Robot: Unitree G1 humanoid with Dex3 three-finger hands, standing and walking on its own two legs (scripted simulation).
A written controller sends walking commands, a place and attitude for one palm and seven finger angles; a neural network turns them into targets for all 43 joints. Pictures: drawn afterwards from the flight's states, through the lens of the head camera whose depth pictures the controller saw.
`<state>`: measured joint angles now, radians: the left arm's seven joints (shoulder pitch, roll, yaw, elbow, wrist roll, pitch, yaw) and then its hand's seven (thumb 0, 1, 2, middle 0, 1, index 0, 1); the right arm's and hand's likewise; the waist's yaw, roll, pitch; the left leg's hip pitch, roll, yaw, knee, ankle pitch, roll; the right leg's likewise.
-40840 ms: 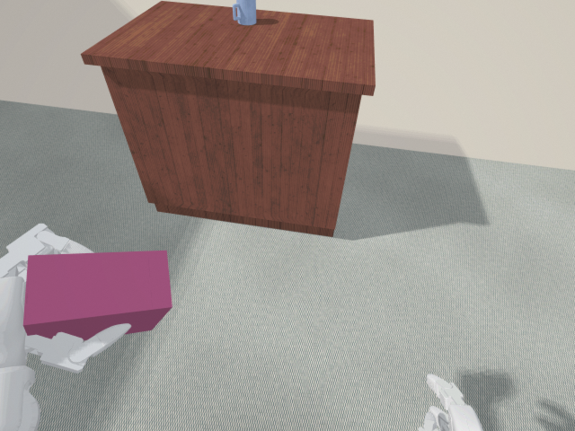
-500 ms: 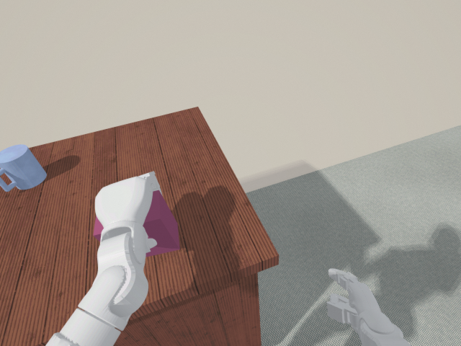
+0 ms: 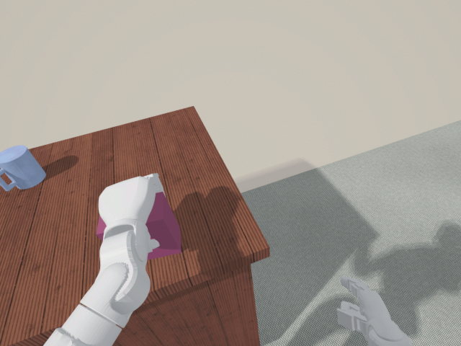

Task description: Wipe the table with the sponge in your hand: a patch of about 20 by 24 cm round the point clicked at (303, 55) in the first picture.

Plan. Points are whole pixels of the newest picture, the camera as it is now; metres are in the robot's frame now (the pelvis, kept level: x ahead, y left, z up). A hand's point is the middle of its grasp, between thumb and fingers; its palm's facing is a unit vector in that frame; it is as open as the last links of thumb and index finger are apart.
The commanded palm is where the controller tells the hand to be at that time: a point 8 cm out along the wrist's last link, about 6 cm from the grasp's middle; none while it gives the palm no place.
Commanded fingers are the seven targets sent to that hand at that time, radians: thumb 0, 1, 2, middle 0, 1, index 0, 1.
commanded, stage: slide across to the third lane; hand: left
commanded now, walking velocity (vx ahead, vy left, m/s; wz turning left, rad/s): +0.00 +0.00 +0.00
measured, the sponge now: (146, 235) +0.30 +0.20 +0.05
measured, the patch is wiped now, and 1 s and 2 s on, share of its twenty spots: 0.85 0.95 1.00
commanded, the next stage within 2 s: wipe forward along the third lane in 0.30 s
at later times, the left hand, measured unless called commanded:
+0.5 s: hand (170, 206) +0.32 +0.15 +0.11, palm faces +0.10 -0.15 -0.98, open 9.8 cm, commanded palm +0.29 +0.15 +0.15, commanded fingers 0.00 0.10 1.30 -1.20 -1.60 -1.20 -1.60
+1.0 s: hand (173, 186) +0.38 +0.16 +0.11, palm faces +0.02 -0.08 -1.00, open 9.8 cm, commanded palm +0.35 +0.17 +0.14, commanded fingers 0.00 0.10 1.30 -1.20 -1.60 -1.20 -1.60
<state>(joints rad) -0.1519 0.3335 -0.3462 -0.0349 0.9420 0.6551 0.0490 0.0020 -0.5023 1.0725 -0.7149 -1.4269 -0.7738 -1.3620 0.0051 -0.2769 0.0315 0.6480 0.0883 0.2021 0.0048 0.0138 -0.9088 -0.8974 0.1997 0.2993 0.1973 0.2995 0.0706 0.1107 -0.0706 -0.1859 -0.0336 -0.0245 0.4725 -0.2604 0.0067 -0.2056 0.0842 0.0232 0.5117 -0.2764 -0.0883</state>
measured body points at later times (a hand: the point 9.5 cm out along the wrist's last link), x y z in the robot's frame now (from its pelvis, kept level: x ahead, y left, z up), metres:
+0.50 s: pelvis +0.00 -0.01 +0.00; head -0.03 -0.06 +0.45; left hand +0.31 +0.15 +0.16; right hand +0.24 -0.21 -0.08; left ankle +0.00 +0.12 -0.74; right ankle +0.00 -0.06 -0.74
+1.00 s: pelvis +0.00 -0.01 +0.00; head -0.03 -0.05 +0.45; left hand +0.37 +0.16 +0.16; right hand +0.19 -0.24 -0.11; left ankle +0.00 +0.12 -0.74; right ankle +0.00 -0.06 -0.74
